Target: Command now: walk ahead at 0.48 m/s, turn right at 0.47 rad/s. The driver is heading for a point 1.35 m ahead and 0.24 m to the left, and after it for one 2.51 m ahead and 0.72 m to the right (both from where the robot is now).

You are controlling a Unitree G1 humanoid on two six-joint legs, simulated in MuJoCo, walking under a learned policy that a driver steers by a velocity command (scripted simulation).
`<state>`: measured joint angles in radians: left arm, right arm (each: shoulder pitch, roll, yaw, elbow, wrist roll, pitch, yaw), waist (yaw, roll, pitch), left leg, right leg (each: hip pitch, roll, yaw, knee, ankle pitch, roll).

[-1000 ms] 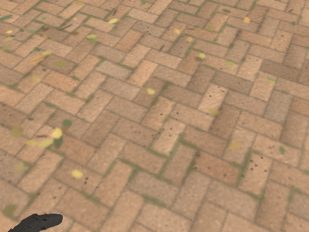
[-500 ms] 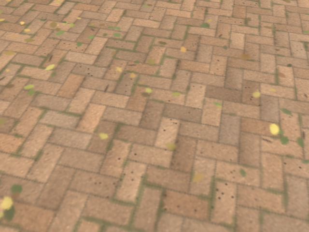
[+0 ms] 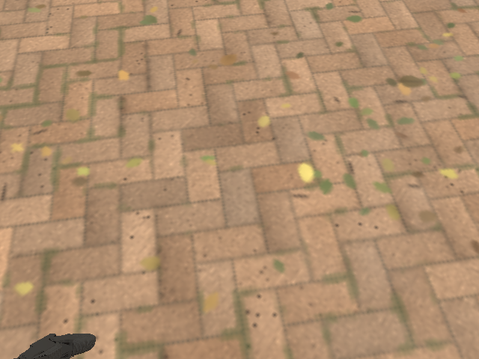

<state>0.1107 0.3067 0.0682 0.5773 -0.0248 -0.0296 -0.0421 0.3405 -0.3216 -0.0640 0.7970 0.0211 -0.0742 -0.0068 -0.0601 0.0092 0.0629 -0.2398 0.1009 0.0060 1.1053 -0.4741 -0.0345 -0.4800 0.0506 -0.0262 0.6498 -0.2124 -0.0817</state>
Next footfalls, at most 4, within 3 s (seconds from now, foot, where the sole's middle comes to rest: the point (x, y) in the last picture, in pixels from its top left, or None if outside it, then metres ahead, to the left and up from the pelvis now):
0.44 left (200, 350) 0.45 0.12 -0.75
0.96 right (286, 251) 0.73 -0.14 -0.75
1.50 left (203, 177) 1.02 0.10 -0.75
1.98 right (228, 106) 1.35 0.00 -0.75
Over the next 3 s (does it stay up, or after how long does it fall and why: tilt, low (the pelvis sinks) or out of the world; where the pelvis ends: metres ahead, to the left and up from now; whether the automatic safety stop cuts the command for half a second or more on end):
stays up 1.36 0.11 0.03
